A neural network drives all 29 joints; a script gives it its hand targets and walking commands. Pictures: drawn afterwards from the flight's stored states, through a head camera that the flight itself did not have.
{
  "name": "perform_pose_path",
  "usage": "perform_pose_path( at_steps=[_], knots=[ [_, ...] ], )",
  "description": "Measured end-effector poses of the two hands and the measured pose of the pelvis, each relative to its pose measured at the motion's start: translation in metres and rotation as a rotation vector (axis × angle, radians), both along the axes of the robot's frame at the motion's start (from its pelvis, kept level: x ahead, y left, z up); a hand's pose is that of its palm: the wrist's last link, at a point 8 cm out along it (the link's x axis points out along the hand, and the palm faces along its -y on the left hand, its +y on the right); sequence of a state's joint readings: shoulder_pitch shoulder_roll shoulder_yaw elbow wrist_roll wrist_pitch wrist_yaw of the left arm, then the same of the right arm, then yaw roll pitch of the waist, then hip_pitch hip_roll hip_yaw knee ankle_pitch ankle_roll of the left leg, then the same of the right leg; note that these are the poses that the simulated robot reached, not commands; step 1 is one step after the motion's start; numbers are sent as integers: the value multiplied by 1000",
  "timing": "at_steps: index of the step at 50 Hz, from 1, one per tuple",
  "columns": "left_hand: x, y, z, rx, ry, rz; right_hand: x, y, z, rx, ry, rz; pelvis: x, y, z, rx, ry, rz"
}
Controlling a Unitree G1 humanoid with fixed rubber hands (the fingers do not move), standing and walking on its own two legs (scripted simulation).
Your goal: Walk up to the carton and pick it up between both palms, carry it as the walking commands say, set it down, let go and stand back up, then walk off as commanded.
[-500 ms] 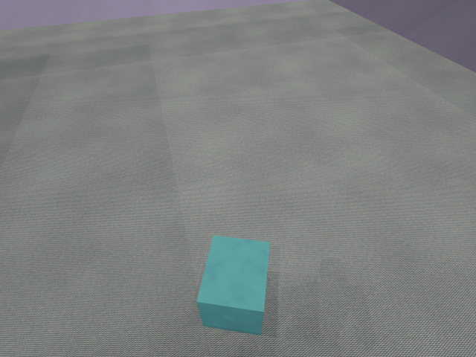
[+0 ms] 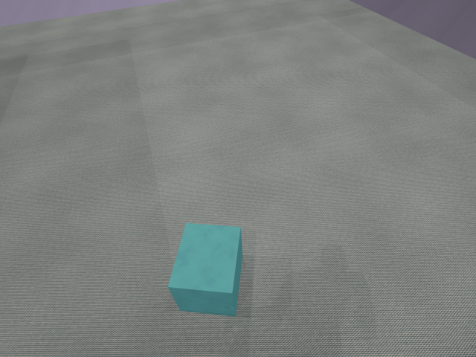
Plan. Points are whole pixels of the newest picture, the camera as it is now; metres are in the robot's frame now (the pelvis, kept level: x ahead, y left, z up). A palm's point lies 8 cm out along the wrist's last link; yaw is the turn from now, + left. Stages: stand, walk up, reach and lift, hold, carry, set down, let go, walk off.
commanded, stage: walk off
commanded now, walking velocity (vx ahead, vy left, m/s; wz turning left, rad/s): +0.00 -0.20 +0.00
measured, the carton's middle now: (210, 269) +0.61 +0.17 -0.65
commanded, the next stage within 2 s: none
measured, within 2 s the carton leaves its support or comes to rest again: neither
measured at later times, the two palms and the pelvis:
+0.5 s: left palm out of the picture +0.08 +0.15 -0.10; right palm out of the picture +0.01 -0.40 -0.13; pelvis -0.02 -0.12 -0.01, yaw +2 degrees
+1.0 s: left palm out of the picture +0.03 +0.00 -0.12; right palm out of the picture +0.07 -0.53 -0.13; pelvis -0.02 -0.25 -0.01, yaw +0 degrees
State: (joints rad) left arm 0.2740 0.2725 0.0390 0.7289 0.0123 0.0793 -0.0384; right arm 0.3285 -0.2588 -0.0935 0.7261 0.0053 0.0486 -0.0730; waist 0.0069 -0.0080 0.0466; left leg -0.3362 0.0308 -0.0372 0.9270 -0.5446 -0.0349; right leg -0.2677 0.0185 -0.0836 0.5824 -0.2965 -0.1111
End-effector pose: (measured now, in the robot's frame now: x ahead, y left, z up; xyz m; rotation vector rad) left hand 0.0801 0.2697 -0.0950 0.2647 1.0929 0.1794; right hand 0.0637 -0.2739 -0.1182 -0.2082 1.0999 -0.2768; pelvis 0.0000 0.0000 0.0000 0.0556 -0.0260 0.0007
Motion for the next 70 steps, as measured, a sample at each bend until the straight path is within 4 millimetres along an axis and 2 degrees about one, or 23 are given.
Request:
perform_pose_path(
  at_steps=[5, 9, 18, 20, 23, 24, 26, 31, 34, 36, 41, 52, 54, 56, 59, 62, 67, 70],
  knots=[
    [2, -26, 8, 23, -15, -15, -2, -22, -5, 22, 18, -3, -3, -25, 1, 13, 4, -6],
    [4, -45, 6, 35, -33, -12, -4, -41, -6, 17, 27, 3, -5, -43, -1, 5, 10, 0],
    [-14, -81, -2, 24, -22, 28, -7, -77, -3, -1, 46, 40, -14, -79, -3, -17, 23, 40],
    [-10, -90, -6, 16, -16, 25, -21, -90, -2, -24, 52, 25, -18, -88, -5, -41, 30, 43],
    [3, -104, -12, 19, -49, 10, -55, -113, -10, -48, 115, -5, -25, -104, -13, -29, 13, 50],
    [4, -111, -11, 18, -53, 5, -58, -120, -10, -46, 122, -12, -25, -111, -12, -25, 15, 45],
    [1, -125, -8, 15, -49, 3, -51, -133, -9, -46, 102, -7, -25, -125, -11, -30, 23, 26],
    [-24, -170, -20, 9, 22, 25, -2, -175, -18, -28, -1, 33, -24, -171, -19, -20, 35, -5],
    [-37, -201, -19, -9, 46, 27, 10, -192, -19, -3, -13, 43, -22, -191, -16, -6, 20, -1],
    [-43, -217, -14, -12, 58, 25, 12, -201, -17, 9, -11, 40, -19, -202, -10, 3, 19, -1],
    [-48, -239, -8, 7, 84, 27, 8, -224, -13, 18, 19, 33, -18, -225, -4, 5, 34, -12],
    [-53, -273, -25, -20, 80, 47, 10, -260, -5, -22, 8, 50, -22, -257, -9, -39, 28, 1],
    [-49, -279, -31, -35, 65, 46, 6, -266, -3, -43, -1, 48, -24, -260, -12, -53, 21, 5],
    [-40, -286, -35, -49, 46, 26, -6, -276, 2, -70, -8, 19, -27, -265, -14, -57, 7, -7],
    [-21, -299, -27, -62, -13, -1, -30, -291, 11, -90, 2, -11, -33, -275, -8, -59, -11, -20],
    [-12, -315, -22, -74, -46, -25, -42, -306, 17, -98, 0, -29, -39, -289, -4, -64, -10, -39],
    [-21, -349, -23, -84, -15, -50, -55, -337, 9, -81, 4, -46, -47, -321, -7, -46, -3, -58],
    [-40, -370, -26, -67, 27, -46, -59, -358, -2, -55, 7, -53, -50, -344, -10, -33, -12, -67]
  ],
)
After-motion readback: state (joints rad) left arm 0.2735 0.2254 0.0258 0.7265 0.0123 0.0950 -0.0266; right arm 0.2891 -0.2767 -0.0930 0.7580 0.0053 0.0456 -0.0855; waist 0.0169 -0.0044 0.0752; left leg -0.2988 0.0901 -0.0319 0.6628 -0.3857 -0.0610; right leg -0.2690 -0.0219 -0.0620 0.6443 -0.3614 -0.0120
